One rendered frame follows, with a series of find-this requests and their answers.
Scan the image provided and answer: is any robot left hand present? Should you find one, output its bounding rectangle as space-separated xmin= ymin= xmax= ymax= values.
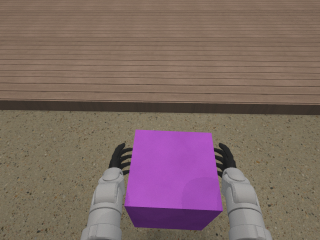
xmin=108 ymin=143 xmax=133 ymax=175

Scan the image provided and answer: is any left robot forearm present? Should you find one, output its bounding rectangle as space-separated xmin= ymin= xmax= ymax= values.
xmin=80 ymin=167 xmax=125 ymax=240

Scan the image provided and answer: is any robot right hand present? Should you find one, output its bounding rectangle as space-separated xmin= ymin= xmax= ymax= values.
xmin=214 ymin=143 xmax=237 ymax=178

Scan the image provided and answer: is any right robot forearm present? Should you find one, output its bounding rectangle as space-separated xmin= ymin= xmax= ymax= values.
xmin=221 ymin=167 xmax=273 ymax=240

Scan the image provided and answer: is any carton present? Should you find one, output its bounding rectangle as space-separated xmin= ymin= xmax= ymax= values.
xmin=124 ymin=129 xmax=223 ymax=231

